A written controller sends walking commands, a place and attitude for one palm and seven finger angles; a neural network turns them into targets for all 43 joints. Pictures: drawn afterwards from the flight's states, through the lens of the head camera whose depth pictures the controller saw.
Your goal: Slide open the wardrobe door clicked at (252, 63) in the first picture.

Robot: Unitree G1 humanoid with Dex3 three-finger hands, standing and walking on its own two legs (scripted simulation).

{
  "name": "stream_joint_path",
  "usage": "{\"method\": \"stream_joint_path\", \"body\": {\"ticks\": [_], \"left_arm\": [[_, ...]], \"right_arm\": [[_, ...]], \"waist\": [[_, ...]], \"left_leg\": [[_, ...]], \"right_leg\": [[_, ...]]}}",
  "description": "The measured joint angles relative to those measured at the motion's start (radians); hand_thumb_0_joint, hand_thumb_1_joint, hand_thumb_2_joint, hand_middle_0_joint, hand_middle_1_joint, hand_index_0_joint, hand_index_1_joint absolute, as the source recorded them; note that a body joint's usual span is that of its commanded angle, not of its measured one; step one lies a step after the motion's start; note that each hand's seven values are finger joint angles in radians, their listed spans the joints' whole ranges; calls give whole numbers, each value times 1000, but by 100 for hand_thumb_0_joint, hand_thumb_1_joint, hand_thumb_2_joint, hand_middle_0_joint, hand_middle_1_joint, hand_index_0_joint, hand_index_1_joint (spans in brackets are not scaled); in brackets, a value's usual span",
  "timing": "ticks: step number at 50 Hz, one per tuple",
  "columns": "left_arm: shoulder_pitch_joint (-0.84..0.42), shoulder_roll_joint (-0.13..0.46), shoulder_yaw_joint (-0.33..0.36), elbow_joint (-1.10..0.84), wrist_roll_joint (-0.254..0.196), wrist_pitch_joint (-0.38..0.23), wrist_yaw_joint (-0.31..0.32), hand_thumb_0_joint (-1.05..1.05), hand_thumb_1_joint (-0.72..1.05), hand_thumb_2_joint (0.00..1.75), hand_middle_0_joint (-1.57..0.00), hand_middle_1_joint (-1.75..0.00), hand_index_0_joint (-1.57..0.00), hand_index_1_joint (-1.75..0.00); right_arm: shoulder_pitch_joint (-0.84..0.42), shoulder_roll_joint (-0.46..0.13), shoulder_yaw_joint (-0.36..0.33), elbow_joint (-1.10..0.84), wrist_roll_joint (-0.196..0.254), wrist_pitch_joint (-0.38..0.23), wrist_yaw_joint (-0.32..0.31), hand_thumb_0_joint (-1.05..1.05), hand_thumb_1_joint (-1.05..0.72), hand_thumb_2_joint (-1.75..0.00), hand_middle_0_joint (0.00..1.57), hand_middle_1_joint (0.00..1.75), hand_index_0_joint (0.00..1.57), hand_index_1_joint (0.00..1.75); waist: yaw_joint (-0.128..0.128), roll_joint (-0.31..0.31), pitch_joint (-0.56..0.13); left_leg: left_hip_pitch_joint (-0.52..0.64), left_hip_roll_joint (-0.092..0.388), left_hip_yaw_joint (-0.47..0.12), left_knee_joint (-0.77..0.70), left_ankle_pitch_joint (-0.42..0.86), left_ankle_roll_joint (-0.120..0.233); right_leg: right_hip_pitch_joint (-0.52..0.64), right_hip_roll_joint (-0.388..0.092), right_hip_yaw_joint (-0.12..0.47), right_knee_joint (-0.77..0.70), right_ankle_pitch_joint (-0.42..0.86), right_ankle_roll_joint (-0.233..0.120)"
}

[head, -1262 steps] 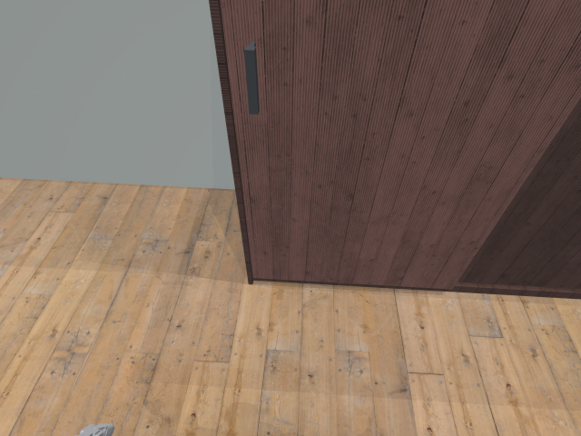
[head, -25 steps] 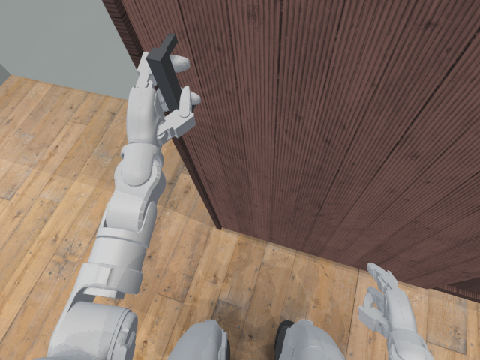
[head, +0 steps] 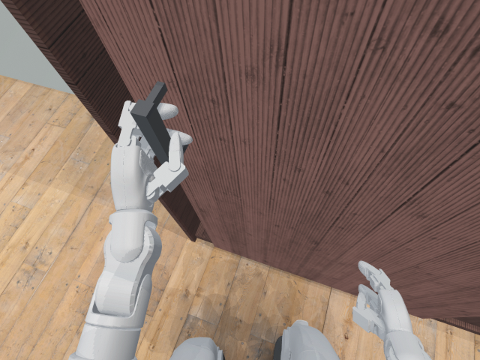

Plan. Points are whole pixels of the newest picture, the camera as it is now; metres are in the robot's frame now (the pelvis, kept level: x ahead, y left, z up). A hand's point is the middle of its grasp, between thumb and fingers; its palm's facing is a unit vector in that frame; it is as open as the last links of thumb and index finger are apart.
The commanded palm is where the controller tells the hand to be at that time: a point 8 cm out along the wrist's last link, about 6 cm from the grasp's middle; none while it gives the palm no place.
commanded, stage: step sideways, sliding the door along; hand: left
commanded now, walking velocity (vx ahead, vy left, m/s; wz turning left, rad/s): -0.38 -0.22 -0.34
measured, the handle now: (167, 132) +0.39 +0.16 +0.13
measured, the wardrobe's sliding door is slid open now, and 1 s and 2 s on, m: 0.09 0.28 0.47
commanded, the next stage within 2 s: none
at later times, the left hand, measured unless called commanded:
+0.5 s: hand (249, 187) +0.32 +0.04 +0.12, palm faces +0.16 -0.99 -0.03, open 6.3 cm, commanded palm +0.28 +0.02 +0.12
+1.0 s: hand (318, 208) +0.30 -0.05 +0.12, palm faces +0.18 -0.98 -0.12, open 6.4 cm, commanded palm +0.26 -0.07 +0.13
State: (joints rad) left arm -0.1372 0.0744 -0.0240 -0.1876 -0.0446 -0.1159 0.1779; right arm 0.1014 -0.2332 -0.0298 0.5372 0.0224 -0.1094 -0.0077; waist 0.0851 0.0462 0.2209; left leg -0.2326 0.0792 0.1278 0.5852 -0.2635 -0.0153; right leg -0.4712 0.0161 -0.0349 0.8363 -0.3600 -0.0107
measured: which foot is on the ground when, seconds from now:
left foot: down 0.00-0.26, up 0.28-0.52, down 0.54-0.92, up 0.94-1.00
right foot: up 0.00-0.20, down 0.22-0.52, up 0.54-0.90, down 0.92-1.00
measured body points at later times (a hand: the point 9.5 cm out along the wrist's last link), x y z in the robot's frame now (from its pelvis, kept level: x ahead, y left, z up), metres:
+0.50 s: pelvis +0.00 -0.07 +0.00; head +0.09 -0.09 +0.44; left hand +0.30 +0.09 +0.12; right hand +0.20 -0.30 -0.09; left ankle +0.01 +0.05 -0.71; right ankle +0.10 -0.14 -0.73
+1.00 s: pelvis -0.08 -0.17 +0.00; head -0.02 -0.21 +0.44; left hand +0.28 +0.00 +0.13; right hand +0.06 -0.42 -0.11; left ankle -0.03 +0.02 -0.70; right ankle -0.10 -0.28 -0.73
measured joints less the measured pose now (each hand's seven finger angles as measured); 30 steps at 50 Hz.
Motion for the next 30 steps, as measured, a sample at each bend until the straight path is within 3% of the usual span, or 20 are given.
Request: {"method": "stream_joint_path", "body": {"ticks": [2,4,8,11,13,14,17,19,22,25,26,27,30], "left_arm": [[16,5,-23,-14,10,-12,-10,1,77,85,-41,-140,-18,-140],[42,3,-33,-28,18,-24,-12,1,77,85,-41,-140,-18,-139],[103,10,-20,-64,10,-33,-16,1,76,86,-41,-140,-20,-139],[139,26,12,-81,-6,-23,-20,1,75,87,-42,-140,-21,-138],[152,23,36,-80,-10,-16,-23,0,73,87,-43,-140,-21,-138],[157,15,47,-81,-13,-12,-20,0,73,87,-43,-140,-21,-137],[179,-4,73,-107,-23,6,-1,0,74,87,-44,-140,-19,-138],[192,-15,79,-124,-27,10,14,0,75,87,-44,-140,-18,-138],[194,-19,75,-127,-9,-1,28,1,77,85,-42,-140,-17,-139],[183,-13,55,-114,12,-7,29,1,78,84,-39,-140,-16,-138],[179,-10,44,-109,13,-6,25,1,78,84,-38,-140,-16,-136],[164,-3,32,-97,11,-5,17,1,78,84,-37,-140,-15,-135],[123,32,13,-43,14,6,-5,1,79,84,-37,-140,-12,-133]], "right_arm": [[12,10,-2,-5,-6,-6,14,1,-91,-90,20,30,20,30],[22,20,9,-14,-10,-20,24,1,-91,-90,20,30,20,30],[26,56,43,-28,-21,-39,28,1,-91,-90,20,30,20,30],[29,89,74,-30,-24,-50,31,1,-91,-90,20,30,20,30],[37,91,90,-27,-21,-63,31,1,-90,-90,20,30,21,30],[41,82,98,-26,-20,-71,31,1,-90,-90,20,30,23,31],[4,57,103,-6,-26,-66,28,1,-90,-90,20,30,27,34],[-29,42,90,7,-24,-60,28,1,-90,-90,20,30,27,34],[-57,29,65,9,-17,-32,26,1,-91,-90,20,30,26,33],[-51,12,46,-4,-14,-6,25,1,-91,-90,20,30,24,32],[-36,0,41,-17,-14,-2,25,1,-91,-90,20,30,23,31],[-21,-8,29,-27,-15,-2,22,1,-91,-90,20,30,23,31],[2,12,13,-9,-29,-6,6,1,-91,-90,20,30,21,30]], "waist": [[23,-11,7],[36,-5,10],[61,3,23],[58,-3,23],[42,15,18],[35,22,11],[28,-9,1],[11,-21,11],[-12,-51,14],[-32,-68,-10],[-39,-56,-31],[-45,-42,-42],[-40,-54,-27]], "left_leg": [[45,22,19,-15,-113,-13],[79,51,31,-33,-147,-41],[131,103,68,-8,-154,-71],[137,135,91,89,-162,-81],[101,171,71,193,-158,-76],[62,169,38,258,-154,-68],[-74,31,-81,455,-348,-53],[-127,-32,-105,472,-371,-57],[-151,-83,-86,337,-341,-58],[-106,-82,-40,113,-173,-47],[-75,-60,-33,26,-58,-25],[-67,-37,-36,0,33,10],[-49,-14,-26,50,-41,13]], "right_leg": [[-34,-2,8,119,-101,13],[-52,-14,-9,156,-101,21],[-20,-31,-51,10,34,38],[51,-32,-75,-143,177,46],[92,-19,-109,-162,136,-21],[88,-14,-121,-156,112,-52],[45,-20,-93,-178,142,-118],[48,-18,-75,-240,182,-100],[50,-15,-50,-322,250,-93],[34,-2,-35,-346,288,-89],[14,13,-41,-320,282,-83],[-20,23,-45,-244,203,-55],[-92,35,21,109,-29,-1]]}}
